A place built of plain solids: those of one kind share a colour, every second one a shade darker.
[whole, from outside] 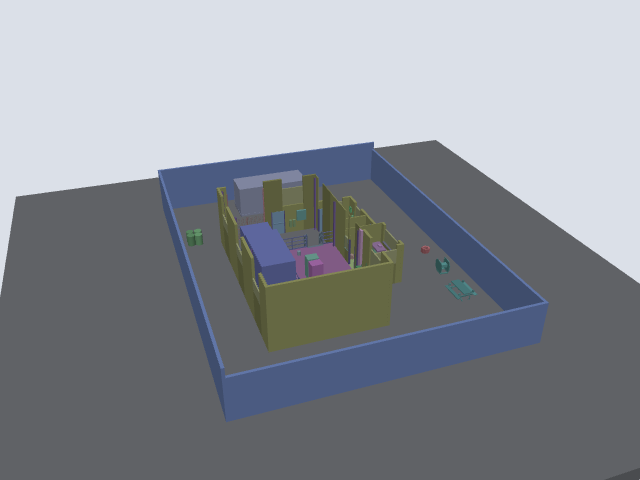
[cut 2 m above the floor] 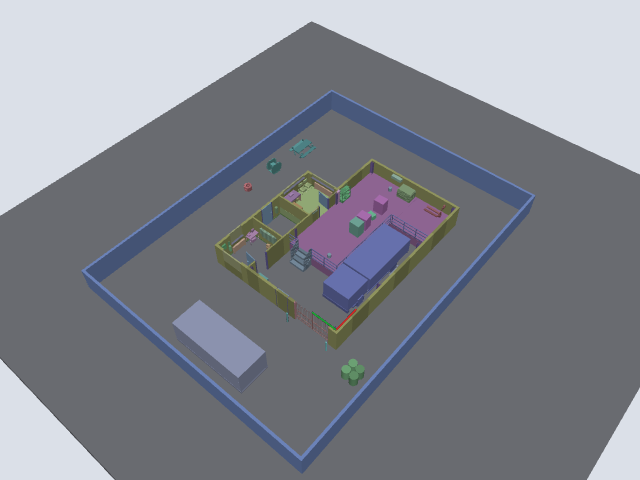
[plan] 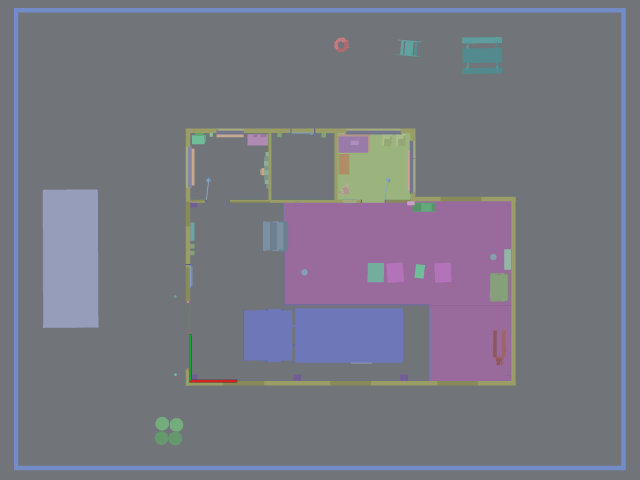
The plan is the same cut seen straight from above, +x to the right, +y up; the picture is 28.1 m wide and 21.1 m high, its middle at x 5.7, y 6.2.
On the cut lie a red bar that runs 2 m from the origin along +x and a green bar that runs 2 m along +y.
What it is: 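A small parcels depot; vehicles drive in at ground level; along the lane and across its end the floor is raised to lorry-floor height for loading, with steps set against it and the checker's office on the raised level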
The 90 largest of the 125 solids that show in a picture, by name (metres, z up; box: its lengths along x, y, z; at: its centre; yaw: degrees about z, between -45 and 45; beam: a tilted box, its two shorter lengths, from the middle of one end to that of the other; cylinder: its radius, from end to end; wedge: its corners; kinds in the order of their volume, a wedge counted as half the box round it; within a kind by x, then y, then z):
{
 "beyond_container_1": {"box": [0.08, 6.06, 0.23], "at": [-6.45, 5.36, 0.06], "yaw": 0.2},
 "beyond_container_2": {"box": [2.32, 5.99, 2.59], "at": [-5.27, 5.39, 1.24], "yaw": 0.2},
 "beyond_container_3": {"box": [2.4, 6.06, 2.65], "at": [-5.27, 5.39, 1.27], "yaw": 0.2},
 "yard_bound_1": {"box": [0.2, 20.32, 3.87], "at": [-7.66, 6.24, 1.89]},
 "yard_bound_2": {"box": [26.89, 0.2, 3.87], "at": [5.69, -3.82, 1.89]},
 "yard_bound_3": {"box": [26.89, 0.2, 3.17], "at": [5.69, 16.3, 1.53]},
 "yard_bound_4": {"box": [0.2, 20.32, 3.17], "at": [19.04, 6.24, 1.53]},
 "raised_floor_bank_1": {"box": [10.0, 4.6, 0.87], "at": [9.1, 5.62, 0.39]},
 "raised_floor_bank_2": {"box": [3.6, 3.32, 0.87], "at": [12.3, 1.66, 0.39]},
 "raised_floor_bank_3": {"box": [3.6, 0.02, 0.87], "at": [12.3, 3.32, 0.39]},
 "wall_1": {"box": [0.2, 0.71, 4.95], "at": [-0.1, 0.15, 2.42]},
 "wall_2": {"box": [0.2, 1.51, 4.95], "at": [-0.1, 4.25, 2.42]},
 "wall_3": {"box": [0.2, 1.81, 2.55], "at": [-0.1, 5.9, 1.23]},
 "wall_4": {"box": [0.2, 1.11, 4.95], "at": [-0.1, 7.35, 2.42]},
 "wall_5": {"box": [0.2, 0.61, 2.45], "at": [-0.1, 8.2, 1.18]},
 "wall_6": {"box": [0.2, 1.81, 0.95], "at": [-0.1, 9.4, 0.42]},
 "wall_7": {"box": [0.2, 0.81, 2.45], "at": [-0.1, 10.7, 1.18]},
 "wall_8": {"box": [0.66, 0.06, 4.95], "at": [0.33, 7.87, 2.42]},
 "wall_9": {"box": [1.36, 0.2, 2.45], "at": [0.47, 11.0, 1.18]},
 "wall_10": {"box": [1.66, 0.2, 4.95], "at": [0.62, -0.1, 2.42]},
 "wall_11": {"box": [1.81, 0.2, 2.55], "at": [2.35, -0.1, 1.23]},
 "wall_12": {"box": [1.75, 0.06, 4.95], "at": [2.62, 7.87, 2.42]},
 "wall_13": {"box": [1.75, 0.06, 2.45], "at": [2.62, 7.93, 1.18]},
 "wall_14": {"box": [1.16, 0.2, 2.45], "at": [2.92, 11.0, 1.18]},
 "wall_15": {"box": [0.06, 3.0, 2.45], "at": [3.47, 9.4, 1.18]},
 "wall_16": {"box": [0.06, 3.0, 2.45], "at": [3.53, 9.4, 1.18]},
 "wall_17": {"box": [2.91, 0.2, 4.95], "at": [4.7, -0.1, 2.42]},
 "wall_18": {"box": [2.9, 0.06, 4.95], "at": [4.95, 7.87, 2.42]},
 "wall_19": {"box": [2.9, 0.06, 2.45], "at": [4.95, 7.93, 1.18]},
 "wall_20": {"box": [2.9, 0.2, 2.45], "at": [4.95, 11.0, 1.18]},
 "wall_21": {"box": [0.06, 3.0, 2.45], "at": [6.37, 9.4, 1.18]},
 "wall_22": {"box": [0.06, 3.0, 3.27], "at": [6.43, 9.4, 1.58]},
 "wall_23": {"box": [0.31, 0.06, 4.95], "at": [6.55, 7.87, 2.42]},
 "wall_24": {"box": [0.46, 0.2, 3.27], "at": [6.62, 11.0, 1.58]},
 "wall_25": {"box": [0.61, 0.06, 1.87], "at": [7.0, 7.87, 0.89]},
 "wall_26": {"box": [1.81, 0.2, 2.55], "at": [7.05, -0.1, 1.23]},
 "wall_27": {"box": [0.21, 0.06, 4.95], "at": [7.4, 7.87, 2.42]},
 "wall_28": {"box": [2.41, 0.2, 1.87], "at": [8.05, 11.0, 0.89]},
 "wall_29": {"box": [1.18, 0.06, 4.95], "at": [9.18, 7.87, 2.42]},
 "wall_30": {"box": [2.91, 0.2, 4.95], "at": [9.4, -0.1, 2.42]},
 "wall_31": {"box": [0.66, 0.2, 3.27], "at": [9.57, 11.0, 1.58]},
 "wall_32": {"box": [0.2, 0.36, 3.27], "at": [9.8, 8.07, 1.58]},
 "wall_33": {"box": [0.2, 2.31, 1.77], "at": [9.8, 9.4, 0.83]},
 "wall_34": {"box": [0.2, 0.56, 3.27], "at": [9.8, 10.82, 1.58]},
 "wall_35": {"box": [1.31, 0.2, 4.95], "at": [10.35, 8.0, 2.42]},
 "wall_36": {"box": [1.81, 0.2, 2.55], "at": [11.75, -0.1, 1.23]},
 "wall_37": {"box": [1.81, 0.2, 2.55], "at": [11.9, 8.0, 1.23]},
 "wall_38": {"box": [1.66, 0.2, 4.95], "at": [13.47, -0.1, 2.42]},
 "wall_39": {"box": [1.51, 0.2, 4.95], "at": [13.55, 8.0, 2.42]},
 "wall_40": {"box": [0.2, 8.3, 4.95], "at": [14.2, 3.95, 2.42]},
 "box_lorry_1": {"box": [0.2, 2.24, 0.28], "at": [2.42, 2.0, 0.5]},
 "box_lorry_2": {"box": [2.13, 2.2, 2.0], "at": [3.42, 2.0, 1.62]},
 "box_lorry_3": {"box": [4.75, 2.4, 2.47], "at": [6.98, 2.0, 1.92]},
 "raised_floor_office_1": {"box": [3.43, 3.13, 0.87], "at": [8.05, 9.4, 0.39]},
 "roll_cage_sacks_1": {"box": [0.72, 0.85, 1.7], "at": [9.01, 4.77, 1.62], "yaw": 3.7},
 "roll_cage_sacks_2": {"box": [0.72, 0.85, 1.7], "at": [11.1, 4.77, 1.62], "yaw": 2.9},
 "window_pane_1": {"box": [0.1, 1.8, 1.51], "at": [-0.15, 5.9, 3.24]},
 "window_pane_2": {"box": [0.1, 1.8, 1.16], "at": [-0.15, 9.4, 1.47]},
 "window_pane_3": {"box": [1.2, 0.1, 1.06], "at": [1.75, 11.05, 1.52]},
 "window_pane_4": {"box": [1.8, 0.1, 0.91], "at": [2.35, -0.15, 2.94]},
 "window_pane_5": {"box": [1.8, 0.1, 0.91], "at": [7.05, -0.15, 2.94]},
 "window_pane_6": {"box": [2.4, 0.1, 1.06], "at": [8.05, 11.05, 2.34]},
 "window_pane_7": {"box": [0.1, 2.3, 1.16], "at": [9.85, 9.4, 2.29]},
 "window_pane_8": {"box": [1.8, 0.1, 0.91], "at": [11.75, -0.15, 2.94]},
 "window_pane_9": {"box": [1.8, 0.1, 1.51], "at": [11.9, 8.05, 3.24]},
 "beyond_drums_1": {"cylinder": 0.3, "from": [-1.26, -2.51, -0.06], "to": [-1.26, -2.51, 0.87]},
 "beyond_drums_2": {"cylinder": 0.3, "from": [-1.24, -1.87, -0.06], "to": [-1.24, -1.87, 0.87]},
 "beyond_drums_3": {"cylinder": 0.3, "from": [-0.66, -2.52, -0.06], "to": [-0.66, -2.52, 0.87]},
 "beyond_drums_4": {"cylinder": 0.3, "from": [-0.61, -1.92, -0.06], "to": [-0.61, -1.92, 0.87]},
 "roll_cage_empty_1": {"box": [0.72, 0.85, 1.7], "at": [8.15, 4.77, 1.62], "yaw": -0.7},
 "pallet_stack_1": {"box": [0.74, 1.14, 0.86], "at": [13.58, 4.11, 1.2]},
 "door_landing_1": {"box": [0.32, 1.32, 0.26], "at": [3.36, 6.37, 0.08]},
 "door_landing_2": {"box": [0.32, 1.32, 0.46], "at": [3.66, 6.37, 0.18]},
 "door_landing_3": {"box": [0.32, 1.32, 0.67], "at": [3.96, 6.37, 0.28]},
 "door_leaf_1": {"box": [0.044, 1.0, 2.15], "at": [0.0, 4.6, 1.02]},
 "door_leaf_2": {"box": [0.044, 0.99, 2.14], "at": [0.76, 8.45, 1.02], "yaw": -6.9},
 "door_leaf_3": {"box": [1.0, 0.044, 2.15], "at": [4.95, 10.9, 1.02]},
 "door_leaf_4": {"box": [0.044, 0.99, 2.14], "at": [8.63, 8.45, 1.84], "yaw": -9.8},
 "radiator_1": {"box": [0.14, 1.62, 0.6], "at": [0.12, 9.4, 0.41]},
 "radiator_2": {"box": [1.2, 0.14, 0.6], "at": [1.75, 10.78, 0.41]},
 "radiator_3": {"box": [0.1, 1.8, 0.6], "at": [9.61, 9.25, 1.23]},
 "filing_lateral_low_1": {"box": [0.48, 0.9, 0.73], "at": [6.75, 9.53, 1.13]},
 "pier_1": {"box": [0.34, 0.17, 4.95], "at": [9.7, 7.82, 2.42]},
 "carton_1": {"box": [0.54, 0.4, 0.44], "at": [0.34, 10.61, 0.17], "yaw": 1.0},
 "carton_2": {"box": [0.4, 0.6, 0.45], "at": [10.09, 4.82, 0.99], "yaw": -6.7},
 "distribution_board_1": {"box": [0.18, 0.8, 0.91], "at": [0.09, 6.57, 1.5]},
 "desk_load_tidy_1": {"box": [1.3, 0.72, 0.12], "at": [7.17, 10.39, 1.61]},
 "desk_panel_1": {"box": [1.4, 0.8, 0.07], "at": [7.19, 10.45, 1.51]},
 "signing_shelf_1": {"box": [0.3, 0.9, 0.26], "at": [13.95, 5.34, 1.77]},
 "beyond_bench_table_1": {"box": [1.74, 0.64, 0.06], "at": [12.83, 14.31, 0.72], "yaw": 0.8}
}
